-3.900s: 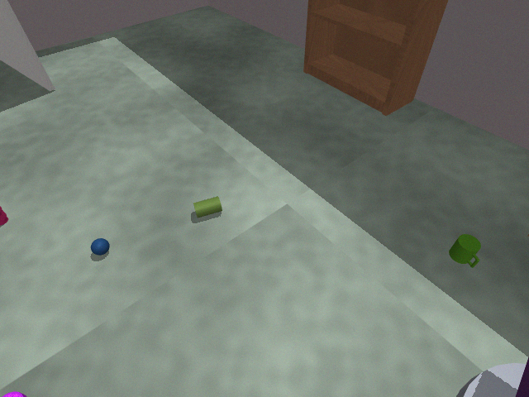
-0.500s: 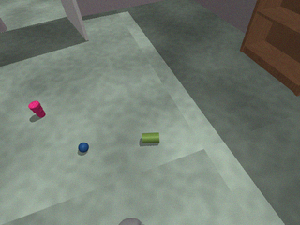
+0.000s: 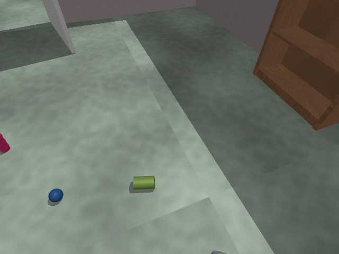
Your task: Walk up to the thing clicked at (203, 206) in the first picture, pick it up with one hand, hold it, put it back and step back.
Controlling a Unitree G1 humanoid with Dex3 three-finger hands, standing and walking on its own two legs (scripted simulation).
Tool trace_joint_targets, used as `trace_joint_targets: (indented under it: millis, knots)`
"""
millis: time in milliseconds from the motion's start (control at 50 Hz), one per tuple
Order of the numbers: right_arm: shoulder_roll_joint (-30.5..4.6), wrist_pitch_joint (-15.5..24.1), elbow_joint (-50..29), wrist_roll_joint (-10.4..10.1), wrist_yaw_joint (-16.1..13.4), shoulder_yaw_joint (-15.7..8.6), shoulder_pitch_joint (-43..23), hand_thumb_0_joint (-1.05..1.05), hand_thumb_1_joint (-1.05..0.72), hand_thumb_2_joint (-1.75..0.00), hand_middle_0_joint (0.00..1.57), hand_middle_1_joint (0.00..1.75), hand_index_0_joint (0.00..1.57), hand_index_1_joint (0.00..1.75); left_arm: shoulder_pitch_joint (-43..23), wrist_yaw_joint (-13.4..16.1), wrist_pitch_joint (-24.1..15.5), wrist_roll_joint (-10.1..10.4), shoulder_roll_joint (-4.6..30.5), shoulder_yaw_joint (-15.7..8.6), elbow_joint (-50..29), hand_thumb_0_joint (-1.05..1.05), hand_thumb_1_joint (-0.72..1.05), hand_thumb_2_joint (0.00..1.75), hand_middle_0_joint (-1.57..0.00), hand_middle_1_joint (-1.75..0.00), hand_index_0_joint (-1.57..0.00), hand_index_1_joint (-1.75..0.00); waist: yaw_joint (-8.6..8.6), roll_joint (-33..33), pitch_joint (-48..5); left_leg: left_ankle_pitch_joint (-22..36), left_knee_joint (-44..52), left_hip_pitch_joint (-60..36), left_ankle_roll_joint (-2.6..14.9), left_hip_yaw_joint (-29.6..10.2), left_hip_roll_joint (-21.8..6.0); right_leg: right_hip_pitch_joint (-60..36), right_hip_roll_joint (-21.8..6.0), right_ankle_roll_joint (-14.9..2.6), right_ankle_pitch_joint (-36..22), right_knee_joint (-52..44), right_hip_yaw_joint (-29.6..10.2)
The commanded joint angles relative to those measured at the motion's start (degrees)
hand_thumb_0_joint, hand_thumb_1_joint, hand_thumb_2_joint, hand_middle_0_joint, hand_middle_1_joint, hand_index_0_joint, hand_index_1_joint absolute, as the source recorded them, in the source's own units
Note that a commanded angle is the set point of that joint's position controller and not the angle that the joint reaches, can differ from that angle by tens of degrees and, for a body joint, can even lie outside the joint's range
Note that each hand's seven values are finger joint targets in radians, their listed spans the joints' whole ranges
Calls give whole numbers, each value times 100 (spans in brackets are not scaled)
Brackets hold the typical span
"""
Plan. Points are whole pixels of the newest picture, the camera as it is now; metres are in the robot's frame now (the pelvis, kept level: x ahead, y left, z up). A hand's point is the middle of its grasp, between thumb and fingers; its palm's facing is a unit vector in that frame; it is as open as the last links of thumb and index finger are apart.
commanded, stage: walk up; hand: left
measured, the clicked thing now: (144, 182) +0.65 +0.18 -0.72
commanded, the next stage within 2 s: none
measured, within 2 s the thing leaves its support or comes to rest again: neither
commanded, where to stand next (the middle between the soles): +0.29 -0.09 m, yaw +5 degrees
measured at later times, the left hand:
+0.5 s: hand (104, 251) +0.18 +0.20 -0.15, palm faces +0.02 -0.94 -0.33, open 7.4 cm
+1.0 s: hand (119, 223) +0.24 +0.17 -0.14, palm faces +0.08 -0.91 -0.41, open 7.4 cm
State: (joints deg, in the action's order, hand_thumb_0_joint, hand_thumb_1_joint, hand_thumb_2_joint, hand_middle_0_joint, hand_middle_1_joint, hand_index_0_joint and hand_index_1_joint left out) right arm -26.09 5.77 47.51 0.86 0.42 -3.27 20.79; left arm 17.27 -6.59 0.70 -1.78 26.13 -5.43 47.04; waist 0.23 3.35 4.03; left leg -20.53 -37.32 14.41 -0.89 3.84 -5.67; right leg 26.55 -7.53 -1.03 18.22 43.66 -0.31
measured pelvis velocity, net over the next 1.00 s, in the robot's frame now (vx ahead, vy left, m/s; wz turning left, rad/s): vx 0.17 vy -0.12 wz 0.11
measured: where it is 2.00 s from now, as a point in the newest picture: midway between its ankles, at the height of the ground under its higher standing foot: outside the picture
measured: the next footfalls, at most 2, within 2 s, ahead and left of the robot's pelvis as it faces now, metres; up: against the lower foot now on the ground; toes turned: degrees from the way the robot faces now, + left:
right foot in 0.02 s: +0.14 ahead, -0.18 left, +0.00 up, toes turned -4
left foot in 0.36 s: +0.21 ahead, +0.02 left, +0.00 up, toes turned +8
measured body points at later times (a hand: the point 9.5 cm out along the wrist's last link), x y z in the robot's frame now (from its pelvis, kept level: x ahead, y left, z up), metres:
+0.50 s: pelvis +0.15 -0.07 +0.00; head +0.17 -0.05 +0.45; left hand +0.18 +0.25 -0.13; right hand +0.24 -0.39 -0.09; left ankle +0.20 +0.04 -0.72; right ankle +0.14 -0.19 -0.67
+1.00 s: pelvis +0.17 -0.12 -0.01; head +0.20 -0.13 +0.44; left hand +0.24 +0.21 -0.11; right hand +0.27 -0.43 -0.13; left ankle +0.17 +0.01 -0.72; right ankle +0.24 -0.25 -0.72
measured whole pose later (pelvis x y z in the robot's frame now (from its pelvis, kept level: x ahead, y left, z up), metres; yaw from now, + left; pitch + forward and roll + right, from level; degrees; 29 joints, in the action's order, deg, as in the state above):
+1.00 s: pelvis +0.17 -0.12 -0.01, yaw +6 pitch -2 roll +1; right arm -22.9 -0.1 57.9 0.7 0.7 -1.8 10.5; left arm 6.9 0.1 -0.9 -0.3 22.9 -1.2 56.1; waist -0.6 -0.5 5.3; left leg -21.6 -41.4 18.0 -0.6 1.2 -1.3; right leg 22.6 -4.4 1.1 17.4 41.9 1.8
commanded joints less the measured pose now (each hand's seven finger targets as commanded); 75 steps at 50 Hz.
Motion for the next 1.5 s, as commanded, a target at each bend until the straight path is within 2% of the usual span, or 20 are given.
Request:
trace_joint_targets:
  millis: [0,40,60,140,240,300,320,360,400,460,540,620,660,680,860,900,920,1040,1140,1480]
  knots:
    - [-1316,11,-387,37,-134,-391,-437,0,-90,-90,20,30,20,30,1149,142,-224,-45,1217,-507,34,0,90,90,-20,-30,-20,-30,-742,-145,-482,-1124,-427,1826,835,-360,-376,-2391,630,-81,324,-673,583]
    - [-798,-3,-623,-100,-193,-191,-642,0,-90,-90,20,30,20,30,1322,265,-360,-55,1974,-578,-156,0,90,90,-20,-30,-20,-30,-901,2026,-102,-1283,-3365,3499,310,-188,807,-2282,-1461,-1017,1953,-3269,-3623]
    - [-1176,-13,-478,-61,-258,-295,-613,0,-90,-90,20,30,20,30,674,293,-357,36,1997,-541,-348,0,90,90,-20,-30,-20,-30,-604,1182,207,-1045,-3568,3185,281,-851,318,-1674,-1737,-1364,1836,-3280,-3806]
    - [-1158,52,106,-118,-102,-276,104,0,-90,-90,20,30,20,30,124,386,-394,97,1381,-349,-355,0,90,90,-20,-30,-20,-30,-171,721,106,-360,-2233,2047,299,-515,62,-1209,-892,-1305,344,-2469,-1391]
    - [-879,69,-88,-59,55,-242,-136,0,-90,-90,20,30,20,30,218,367,-441,56,1342,-265,-485,0,90,90,-20,-30,-20,-30,-275,756,-142,71,-647,1272,270,-107,250,-1349,-923,-1360,-948,-2192,-869]
    - [-802,163,96,-67,7,-313,459,0,-90,-90,20,30,20,30,-170,355,-361,124,1182,-140,-634,0,90,90,-20,-30,-20,-30,193,170,-435,1200,669,-486,281,190,580,-606,-640,-1036,-850,-1243,-245]
    - [-1028,182,193,-48,-48,-414,747,0,-90,-90,20,30,20,30,-89,352,-343,130,944,-26,-676,0,90,90,-20,-30,-20,-30,375,-301,-605,1066,796,-1417,392,-10,608,-28,-323,-783,-818,-474,49]
    - [-1835,159,-98,73,-216,-578,869,0,-90,-90,20,30,20,30,196,432,-234,169,550,60,-693,0,90,90,-20,-30,-20,-30,326,-1424,-578,6,2063,-1816,1422,-4045,-1835,1576,715,-132,1149,1717,206]
    - [-1676,90,-210,-116,-224,-530,403,0,-90,-90,20,30,20,30,190,562,-116,111,1186,-92,-494,0,90,90,-20,-30,-20,-30,135,-493,-210,1188,1808,-931,1941,-3683,-1999,1190,362,-123,1551,2510,-450]
    - [-1331,82,-232,-84,-270,-367,-61,0,-90,-90,20,30,20,30,428,557,-85,150,996,-108,-222,0,90,90,-20,-30,-20,-30,-137,-970,-158,2431,1440,-185,1388,-1798,-1188,480,127,-85,795,1830,-349]
    - [-1134,-32,-265,4,-209,-209,-603,0,-90,-90,20,30,20,30,305,543,-132,192,670,-58,12,0,90,90,-20,-30,-20,-30,-145,-1469,-329,2968,941,617,1233,-869,-704,-688,317,16,300,351,145]
    - [-810,-322,-248,-121,-145,-68,-872,0,-90,-90,20,30,20,30,358,674,-284,137,886,-104,298,0,90,90,-20,-30,-20,-30,-357,-757,-694,1209,-436,1243,691,-583,-211,-1846,522,-48,-768,-1275,80]
    - [-648,-474,-201,-135,-181,-59,-737,0,-90,-90,20,30,20,30,-337,724,-359,105,1692,-188,100,0,90,90,-20,-30,-20,-30,-147,758,-558,-1251,-1797,1389,244,-460,480,-750,-1662,-1160,-188,-2411,-2769]
    - [-950,-522,-2,-93,-203,-177,-791,0,-90,-90,20,30,20,30,-661,728,-351,95,1695,-161,77,0,90,90,-20,-30,-20,-30,-90,527,-278,-1365,-2159,1179,223,-702,293,-327,-1672,-1365,121,-2343,-2792]
    - [-840,-430,737,16,-85,-199,-507,0,-90,-90,20,30,20,30,-1095,746,-280,125,1141,42,341,0,90,90,-20,-30,-20,-30,80,546,-721,170,555,-40,312,-314,489,-590,-597,-631,-931,-1002,-905]
    - [-1310,-376,593,42,-86,-261,-1156,0,-90,-90,20,30,20,30,-1105,742,-270,222,713,192,374,0,90,90,-20,-30,-20,-30,-141,-729,-695,504,1120,67,824,-2077,-572,-248,264,-66,-135,-318,-71]
    - [-1352,-401,591,-11,-53,-234,-1350,0,-90,-90,20,30,20,30,-1153,786,-271,197,872,117,532,0,90,90,-20,-30,-20,-30,-181,-766,-523,557,1067,489,1088,-2034,-770,-718,480,-60,422,-359,118]
    - [-846,-512,920,-54,-19,-45,-1226,0,-90,-90,20,30,20,30,-1293,765,-392,150,1251,122,792,0,90,90,-20,-30,-20,-30,-17,-70,-630,534,285,274,330,-673,259,-1130,-680,-576,-306,-1862,-1132]
    - [-926,-463,1068,-37,21,-29,-1510,0,-90,-90,20,30,20,30,-1479,727,-338,164,833,268,968,0,90,90,-20,-30,-20,-30,-139,-395,-570,636,1412,230,580,-1355,-271,-1343,159,-78,-217,-1518,6]
    - [-733,-514,1334,-83,2,-23,-1888,0,-90,-90,20,30,20,30,-1612,719,-378,166,792,312,1490,0,90,90,-20,-30,-20,-30,-90,-413,-656,1709,1837,-536,273,-886,-70,-1943,-179,58,-1519,-2376,-10]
